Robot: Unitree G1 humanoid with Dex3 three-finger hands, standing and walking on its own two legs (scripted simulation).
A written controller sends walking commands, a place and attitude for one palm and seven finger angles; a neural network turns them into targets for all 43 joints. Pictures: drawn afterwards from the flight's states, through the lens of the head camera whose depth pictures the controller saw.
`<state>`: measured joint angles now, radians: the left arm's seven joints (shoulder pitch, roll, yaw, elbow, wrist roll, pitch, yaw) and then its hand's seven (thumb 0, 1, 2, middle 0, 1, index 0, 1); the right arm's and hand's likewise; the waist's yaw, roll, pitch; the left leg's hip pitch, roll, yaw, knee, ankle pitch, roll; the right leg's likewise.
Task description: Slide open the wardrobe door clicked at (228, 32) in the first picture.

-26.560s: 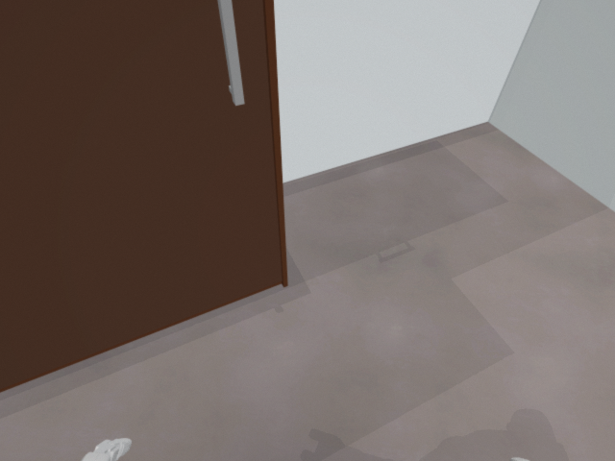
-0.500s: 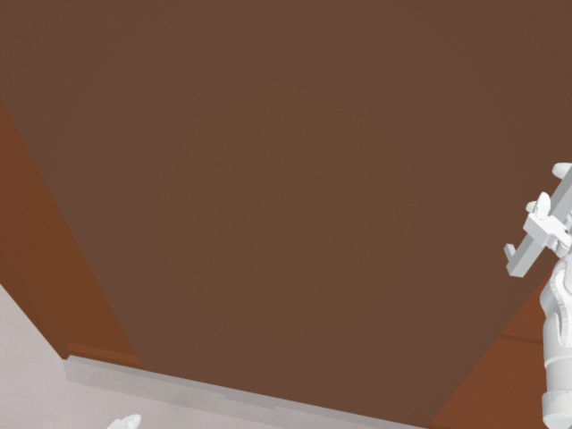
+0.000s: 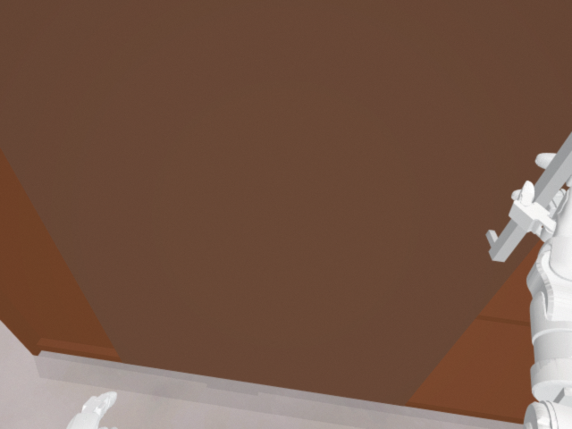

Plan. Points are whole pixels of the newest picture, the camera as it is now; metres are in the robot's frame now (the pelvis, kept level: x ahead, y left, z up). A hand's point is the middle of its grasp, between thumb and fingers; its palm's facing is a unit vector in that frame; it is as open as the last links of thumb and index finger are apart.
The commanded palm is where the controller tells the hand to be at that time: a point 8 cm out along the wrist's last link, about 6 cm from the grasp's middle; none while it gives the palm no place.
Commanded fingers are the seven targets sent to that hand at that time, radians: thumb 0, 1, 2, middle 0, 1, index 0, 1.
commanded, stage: stop walking and hold the door there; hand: right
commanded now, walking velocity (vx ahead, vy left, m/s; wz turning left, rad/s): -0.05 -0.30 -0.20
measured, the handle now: (535, 187) +0.41 -0.33 +0.20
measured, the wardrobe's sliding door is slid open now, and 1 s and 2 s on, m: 0.60 0.60 0.60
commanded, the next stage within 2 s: loosen the grip on the handle in 1.12 s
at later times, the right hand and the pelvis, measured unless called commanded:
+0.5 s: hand (528, 210) +0.37 -0.29 +0.19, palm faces +0.31 +0.94 -0.14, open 6.6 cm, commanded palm +0.34 -0.33 +0.16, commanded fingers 0.00 -0.90 -0.90 0.45 1.40 0.45 1.40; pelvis -0.06 -0.09 -0.01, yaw -3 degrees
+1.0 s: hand (530, 208) +0.36 -0.29 +0.20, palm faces +0.29 +0.95 -0.10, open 6.4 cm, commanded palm +0.34 -0.32 +0.16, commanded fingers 0.00 -0.90 -0.90 0.45 1.40 0.45 1.40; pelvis -0.06 -0.09 +0.00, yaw -1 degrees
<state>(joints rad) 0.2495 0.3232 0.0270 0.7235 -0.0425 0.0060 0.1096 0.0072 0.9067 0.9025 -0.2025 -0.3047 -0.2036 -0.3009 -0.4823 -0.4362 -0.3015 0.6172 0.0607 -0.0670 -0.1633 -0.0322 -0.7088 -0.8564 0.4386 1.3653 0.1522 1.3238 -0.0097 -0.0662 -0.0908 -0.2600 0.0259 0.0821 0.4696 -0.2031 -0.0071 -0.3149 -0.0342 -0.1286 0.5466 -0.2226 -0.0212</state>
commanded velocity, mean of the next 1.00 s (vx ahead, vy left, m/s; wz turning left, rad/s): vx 0.02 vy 0.03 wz -0.02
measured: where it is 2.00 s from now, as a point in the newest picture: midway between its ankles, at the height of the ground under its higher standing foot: outside the picture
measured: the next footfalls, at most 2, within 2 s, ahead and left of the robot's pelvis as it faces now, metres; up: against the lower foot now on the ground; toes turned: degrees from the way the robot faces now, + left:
right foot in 0.20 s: +0.04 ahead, -0.19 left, +0.00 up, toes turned -7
left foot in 0.40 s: +0.01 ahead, +0.02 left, +0.00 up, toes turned +3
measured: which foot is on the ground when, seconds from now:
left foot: down 0.00-0.20, up 0.22-0.38, down 0.40-1.00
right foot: up 0.00-0.18, down 0.20-1.00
